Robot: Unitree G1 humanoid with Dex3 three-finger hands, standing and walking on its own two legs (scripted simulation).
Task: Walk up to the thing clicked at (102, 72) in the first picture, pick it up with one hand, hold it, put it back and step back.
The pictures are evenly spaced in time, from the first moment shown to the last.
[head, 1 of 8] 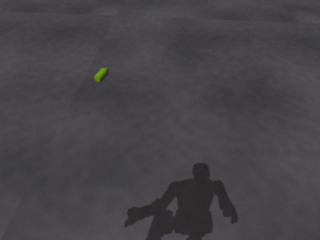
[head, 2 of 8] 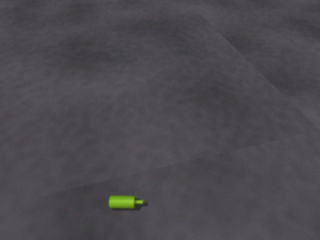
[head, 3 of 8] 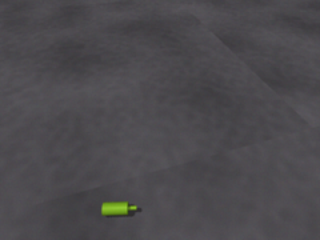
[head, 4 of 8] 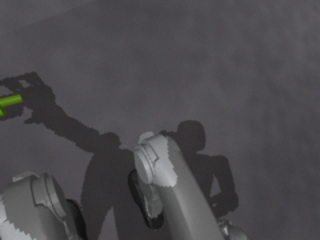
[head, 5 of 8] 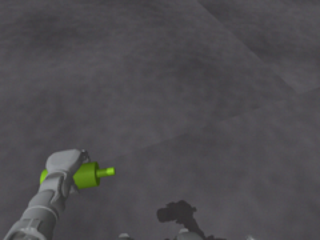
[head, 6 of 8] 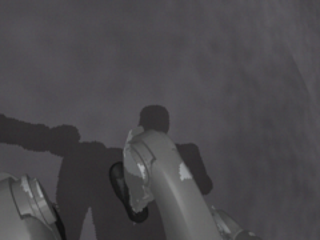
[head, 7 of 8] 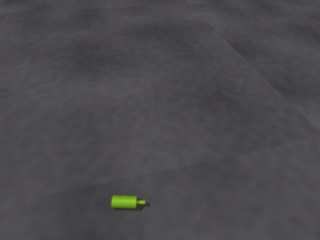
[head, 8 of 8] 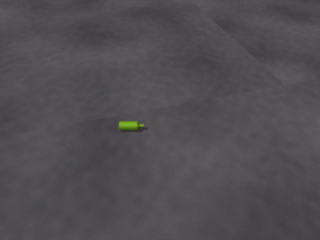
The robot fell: no
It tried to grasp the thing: yes
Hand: left
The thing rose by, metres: 0.67
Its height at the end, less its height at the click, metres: +0.00
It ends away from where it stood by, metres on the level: 0.01
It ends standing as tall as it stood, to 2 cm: yes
